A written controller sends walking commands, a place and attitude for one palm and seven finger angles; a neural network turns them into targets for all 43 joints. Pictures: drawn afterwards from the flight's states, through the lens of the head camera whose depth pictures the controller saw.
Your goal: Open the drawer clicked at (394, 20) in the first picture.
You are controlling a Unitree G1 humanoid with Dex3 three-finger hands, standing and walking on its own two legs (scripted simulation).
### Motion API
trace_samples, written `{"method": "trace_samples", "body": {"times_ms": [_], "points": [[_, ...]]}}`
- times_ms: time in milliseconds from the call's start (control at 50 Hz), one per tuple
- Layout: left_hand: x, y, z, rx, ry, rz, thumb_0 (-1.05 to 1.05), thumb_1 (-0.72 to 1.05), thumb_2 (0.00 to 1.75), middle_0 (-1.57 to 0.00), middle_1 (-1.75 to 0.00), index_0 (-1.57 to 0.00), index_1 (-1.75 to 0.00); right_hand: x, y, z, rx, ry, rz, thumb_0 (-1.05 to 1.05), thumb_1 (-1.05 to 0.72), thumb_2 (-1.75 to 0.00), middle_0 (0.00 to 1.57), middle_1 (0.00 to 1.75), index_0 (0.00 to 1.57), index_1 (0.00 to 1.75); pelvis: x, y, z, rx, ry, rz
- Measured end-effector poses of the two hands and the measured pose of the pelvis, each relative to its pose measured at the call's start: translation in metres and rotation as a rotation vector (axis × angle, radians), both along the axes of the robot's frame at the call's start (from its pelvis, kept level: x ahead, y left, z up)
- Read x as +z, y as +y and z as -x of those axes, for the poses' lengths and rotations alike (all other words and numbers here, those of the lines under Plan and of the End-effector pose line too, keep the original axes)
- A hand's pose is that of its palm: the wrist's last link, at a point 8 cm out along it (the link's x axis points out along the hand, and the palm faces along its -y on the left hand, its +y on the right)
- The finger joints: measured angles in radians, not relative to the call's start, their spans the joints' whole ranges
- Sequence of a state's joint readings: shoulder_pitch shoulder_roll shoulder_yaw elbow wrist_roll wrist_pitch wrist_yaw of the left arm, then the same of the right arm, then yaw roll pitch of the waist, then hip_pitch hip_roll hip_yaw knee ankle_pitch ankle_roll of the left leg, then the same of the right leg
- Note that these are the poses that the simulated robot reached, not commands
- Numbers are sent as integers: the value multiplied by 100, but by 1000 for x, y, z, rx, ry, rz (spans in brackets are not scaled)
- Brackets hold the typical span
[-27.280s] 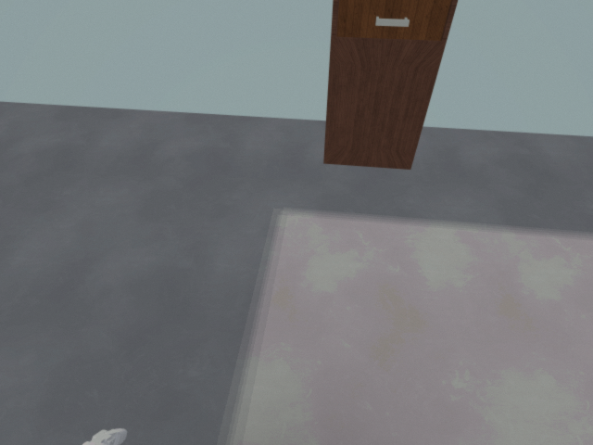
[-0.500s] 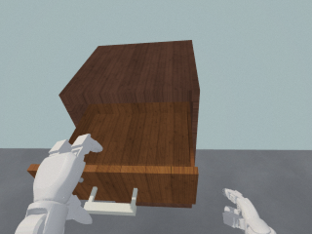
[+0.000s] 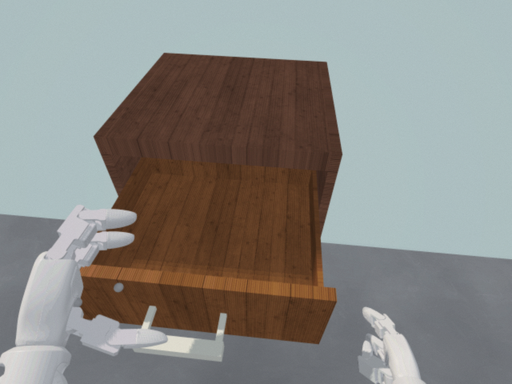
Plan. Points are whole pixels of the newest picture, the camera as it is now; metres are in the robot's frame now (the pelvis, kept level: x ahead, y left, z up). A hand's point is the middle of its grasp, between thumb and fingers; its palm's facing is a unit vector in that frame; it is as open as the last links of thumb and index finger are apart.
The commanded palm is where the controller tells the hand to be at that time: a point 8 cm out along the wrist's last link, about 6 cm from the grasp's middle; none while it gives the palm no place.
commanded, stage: draw the hand back to the body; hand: left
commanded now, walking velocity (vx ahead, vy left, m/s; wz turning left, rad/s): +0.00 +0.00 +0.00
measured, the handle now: (182, 331) +0.20 +0.14 -0.01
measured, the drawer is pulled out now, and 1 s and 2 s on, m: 0.27 0.27 0.27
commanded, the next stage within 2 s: step back with the hand held close in 0.76 s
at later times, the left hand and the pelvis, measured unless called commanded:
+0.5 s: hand (60, 266) +0.19 +0.25 +0.17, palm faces +0.38 -0.84 -0.39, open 9.1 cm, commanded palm +0.13 +0.30 +0.18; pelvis +0.01 +0.02 +0.00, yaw +0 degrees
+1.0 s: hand (57, 256) +0.19 +0.25 +0.19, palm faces +0.40 -0.80 -0.45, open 7.4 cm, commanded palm +0.13 +0.29 +0.18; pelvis +0.00 +0.00 +0.00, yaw +1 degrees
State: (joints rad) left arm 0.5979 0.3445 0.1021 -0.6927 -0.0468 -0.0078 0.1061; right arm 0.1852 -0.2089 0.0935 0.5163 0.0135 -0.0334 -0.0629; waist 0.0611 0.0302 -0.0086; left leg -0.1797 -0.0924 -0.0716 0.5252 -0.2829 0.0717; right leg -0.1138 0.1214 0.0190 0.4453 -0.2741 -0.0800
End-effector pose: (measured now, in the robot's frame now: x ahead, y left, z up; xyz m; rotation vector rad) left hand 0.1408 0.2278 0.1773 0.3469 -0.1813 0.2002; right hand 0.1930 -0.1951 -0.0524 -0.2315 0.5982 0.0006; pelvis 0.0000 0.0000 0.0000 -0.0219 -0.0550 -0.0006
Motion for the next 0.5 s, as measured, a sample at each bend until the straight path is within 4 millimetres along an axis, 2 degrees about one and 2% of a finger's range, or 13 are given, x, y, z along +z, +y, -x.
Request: {"method": "trace_samples", "body": {"times_ms": [80, 180, 280, 500], "points": [[13, 17, -4, 52, -61, -23, -1, -22, 42, -29, -102, -29, -102, -12, -1, 6, -6, 37, 0, 1, -91, -89, 20, 30, 21, 30, 1, 6, -2, 8, 0, 1], [8, 27, -9, 69, -31, -19, 0, -6, 49, -27, -92, -28, -91, -22, -2, 13, -37, 89, -10, 1, -91, -89, 20, 30, 21, 30, 2, 11, -5, 5, 12, -4], [-1, 37, -11, 81, 14, -29, 0, 11, 56, -26, -81, -26, -80, -22, -4, 15, -56, 100, -1, 1, -91, -89, 20, 30, 21, 30, 2, 12, -7, 3, 17, -2], [9, 65, -7, 175, -4, -86, 1, 49, 73, -23, -56, -24, -56, -17, -3, 2, -66, 65, -12, 1, -91, -89, 20, 30, 21, 30, 3, 16, -6, 9, 12, -1]]}}
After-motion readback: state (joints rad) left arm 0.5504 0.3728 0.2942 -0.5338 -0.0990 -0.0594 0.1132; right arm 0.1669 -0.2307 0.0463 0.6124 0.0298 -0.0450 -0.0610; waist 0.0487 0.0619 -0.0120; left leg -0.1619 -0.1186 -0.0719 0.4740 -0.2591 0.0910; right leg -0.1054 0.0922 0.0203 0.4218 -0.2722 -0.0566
